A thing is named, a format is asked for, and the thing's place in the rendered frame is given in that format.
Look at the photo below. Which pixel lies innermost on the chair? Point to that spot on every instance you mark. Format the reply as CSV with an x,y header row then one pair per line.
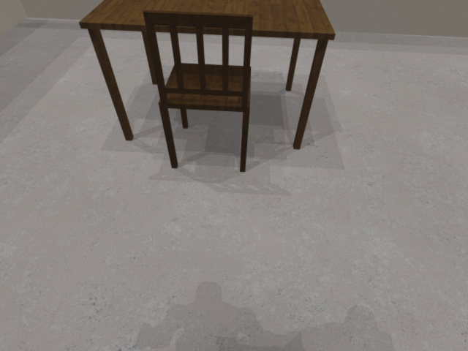
x,y
201,86

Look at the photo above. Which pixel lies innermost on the table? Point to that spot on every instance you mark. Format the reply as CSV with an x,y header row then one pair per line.
x,y
298,19

